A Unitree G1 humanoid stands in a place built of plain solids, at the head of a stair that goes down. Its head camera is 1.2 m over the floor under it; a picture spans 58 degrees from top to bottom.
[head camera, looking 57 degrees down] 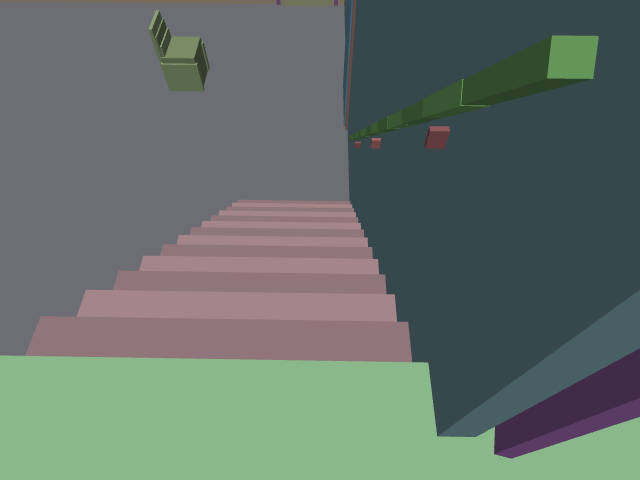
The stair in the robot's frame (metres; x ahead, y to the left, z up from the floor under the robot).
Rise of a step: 0.20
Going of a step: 0.20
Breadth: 1.28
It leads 1 degrees to the right of straight ahead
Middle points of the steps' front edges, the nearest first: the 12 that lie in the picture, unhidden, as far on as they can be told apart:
0.38 0.34 0.00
0.59 0.33 -0.20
0.79 0.33 -0.41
0.99 0.33 -0.61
1.20 0.32 -0.81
1.40 0.32 -1.02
1.61 0.32 -1.22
1.81 0.31 -1.43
2.01 0.31 -1.63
2.22 0.31 -1.83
2.42 0.30 -2.04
2.63 0.30 -2.24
